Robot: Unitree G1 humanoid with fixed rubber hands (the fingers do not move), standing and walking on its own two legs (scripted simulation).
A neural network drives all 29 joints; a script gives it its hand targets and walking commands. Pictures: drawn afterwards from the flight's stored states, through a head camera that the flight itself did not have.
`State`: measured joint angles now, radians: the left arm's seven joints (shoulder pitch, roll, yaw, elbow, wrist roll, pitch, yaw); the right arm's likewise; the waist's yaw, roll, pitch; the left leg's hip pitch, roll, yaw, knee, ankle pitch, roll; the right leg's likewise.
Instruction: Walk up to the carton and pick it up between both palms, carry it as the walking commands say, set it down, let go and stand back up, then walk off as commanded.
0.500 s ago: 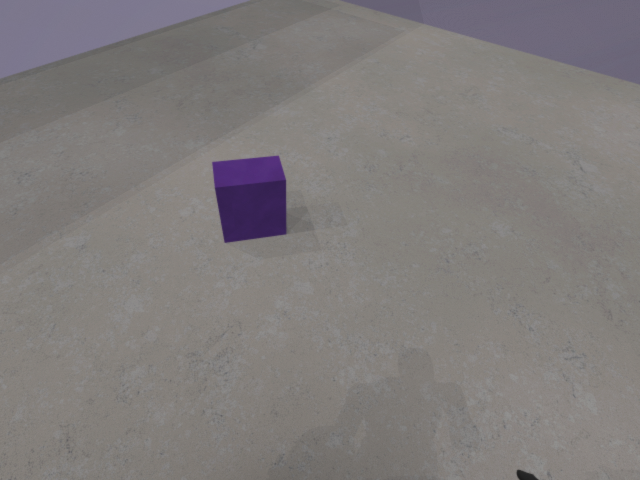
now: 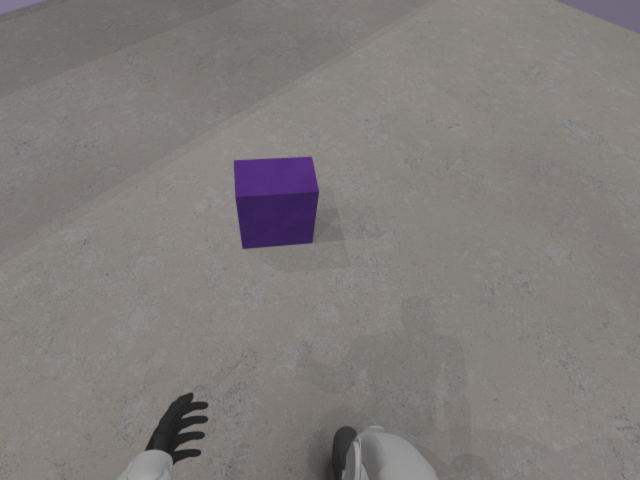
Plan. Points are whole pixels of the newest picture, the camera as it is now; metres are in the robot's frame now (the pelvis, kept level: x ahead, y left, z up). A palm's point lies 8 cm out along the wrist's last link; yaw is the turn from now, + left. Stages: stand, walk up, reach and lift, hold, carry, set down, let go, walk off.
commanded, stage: walk up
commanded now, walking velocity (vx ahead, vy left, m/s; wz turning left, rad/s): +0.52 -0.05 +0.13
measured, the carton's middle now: (275, 204) +0.98 +0.03 -0.61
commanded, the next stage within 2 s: none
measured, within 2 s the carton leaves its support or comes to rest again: neither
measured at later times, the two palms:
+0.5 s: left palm (97, 384) +0.28 +0.31 -0.15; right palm (393, 268) +0.44 -0.17 -0.13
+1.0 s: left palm (166, 165) +0.69 +0.25 -0.12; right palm (408, 228) +0.53 -0.22 -0.13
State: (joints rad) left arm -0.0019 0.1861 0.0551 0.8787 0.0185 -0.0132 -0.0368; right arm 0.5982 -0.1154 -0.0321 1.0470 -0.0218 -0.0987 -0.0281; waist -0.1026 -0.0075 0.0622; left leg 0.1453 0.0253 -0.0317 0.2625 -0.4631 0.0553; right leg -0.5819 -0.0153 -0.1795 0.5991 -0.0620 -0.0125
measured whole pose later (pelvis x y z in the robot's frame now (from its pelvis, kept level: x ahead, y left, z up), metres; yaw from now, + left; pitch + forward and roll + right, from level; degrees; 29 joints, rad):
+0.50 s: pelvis +0.33 +0.07 -0.01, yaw +0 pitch +0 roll -1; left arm 0.37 0.19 0.07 1.09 0.02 -0.07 -0.02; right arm 0.16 -0.18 -0.07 0.90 -0.04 -0.08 0.01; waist 0.03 0.01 0.05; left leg -0.50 0.08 0.11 0.71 -0.20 0.04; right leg -0.19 -0.10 -0.05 1.00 -0.48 0.04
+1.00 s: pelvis +0.59 +0.02 +0.00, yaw +2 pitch +2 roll -1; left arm 0.11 0.18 0.05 0.97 0.04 -0.06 -0.01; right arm 0.38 -0.19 -0.08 1.05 -0.01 -0.05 -0.02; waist -0.06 0.05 0.06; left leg -0.26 0.08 0.02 0.97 -0.53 -0.02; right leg -0.38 -0.04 -0.16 0.54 -0.20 -0.03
